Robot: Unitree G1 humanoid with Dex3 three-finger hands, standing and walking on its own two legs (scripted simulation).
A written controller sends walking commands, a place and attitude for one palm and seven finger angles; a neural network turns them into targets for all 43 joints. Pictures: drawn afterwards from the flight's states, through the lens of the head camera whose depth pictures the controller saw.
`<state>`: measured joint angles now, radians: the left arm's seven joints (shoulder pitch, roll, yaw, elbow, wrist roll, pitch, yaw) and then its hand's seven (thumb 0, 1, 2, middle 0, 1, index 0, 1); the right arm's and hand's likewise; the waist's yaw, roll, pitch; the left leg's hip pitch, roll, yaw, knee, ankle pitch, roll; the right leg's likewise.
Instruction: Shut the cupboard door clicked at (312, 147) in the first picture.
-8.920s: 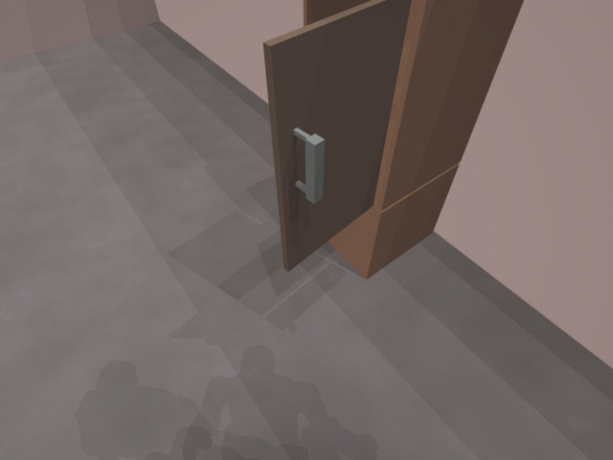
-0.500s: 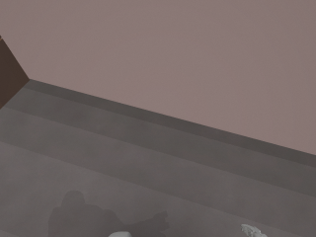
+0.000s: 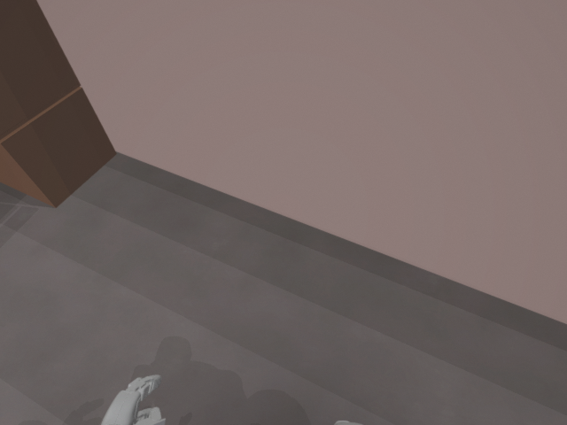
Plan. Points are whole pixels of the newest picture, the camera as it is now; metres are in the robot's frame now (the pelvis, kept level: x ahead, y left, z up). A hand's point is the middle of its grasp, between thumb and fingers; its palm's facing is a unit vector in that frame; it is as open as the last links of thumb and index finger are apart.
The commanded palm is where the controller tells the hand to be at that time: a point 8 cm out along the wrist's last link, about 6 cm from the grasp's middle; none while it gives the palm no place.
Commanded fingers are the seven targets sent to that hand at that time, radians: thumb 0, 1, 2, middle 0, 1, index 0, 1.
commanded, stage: walk to a spot facing it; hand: left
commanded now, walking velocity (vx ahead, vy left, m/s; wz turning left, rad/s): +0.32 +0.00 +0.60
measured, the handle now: out of the picture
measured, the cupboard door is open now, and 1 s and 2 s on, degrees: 96 96 96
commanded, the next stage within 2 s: turn to face it in 1.62 s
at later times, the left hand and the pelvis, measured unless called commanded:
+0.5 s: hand out of the picture +0.01 +0.13 -0.17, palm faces +0.40 -0.89 -0.20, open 7.3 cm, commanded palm none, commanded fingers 0.00 0.90 0.90 -0.20 -0.30 -0.20 -0.30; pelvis +0.17 +0.01 -0.01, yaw +20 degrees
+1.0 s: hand (123, 271) +0.42 +0.33 -0.16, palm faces +0.36 -0.92 -0.16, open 7.3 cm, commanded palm none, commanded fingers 0.00 0.90 0.90 -0.20 -0.30 -0.20 -0.30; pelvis +0.37 +0.11 +0.00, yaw +25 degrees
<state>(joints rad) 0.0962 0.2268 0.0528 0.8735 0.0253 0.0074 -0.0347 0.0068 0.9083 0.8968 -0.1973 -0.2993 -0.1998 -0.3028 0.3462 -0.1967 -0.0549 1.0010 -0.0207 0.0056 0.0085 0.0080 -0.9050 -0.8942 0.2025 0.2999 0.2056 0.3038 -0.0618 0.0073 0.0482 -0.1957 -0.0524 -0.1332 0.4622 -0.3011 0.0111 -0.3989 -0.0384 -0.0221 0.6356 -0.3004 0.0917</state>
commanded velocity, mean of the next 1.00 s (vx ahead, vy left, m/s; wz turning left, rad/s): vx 0.36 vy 0.00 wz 0.28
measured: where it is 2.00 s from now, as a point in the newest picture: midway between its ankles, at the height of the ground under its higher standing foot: (207, 271)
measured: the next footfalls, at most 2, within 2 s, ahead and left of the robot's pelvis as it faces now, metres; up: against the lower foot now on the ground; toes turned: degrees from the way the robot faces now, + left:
right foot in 0.02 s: +0.08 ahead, -0.13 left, +0.00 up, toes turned -1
left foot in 0.54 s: +0.28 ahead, +0.14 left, +0.00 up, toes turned +29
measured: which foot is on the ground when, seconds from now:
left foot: down 0.00-0.02, up 0.04-0.52, down 0.54-1.00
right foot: up 0.00-0.00, down 0.02-0.54, up 0.56-1.00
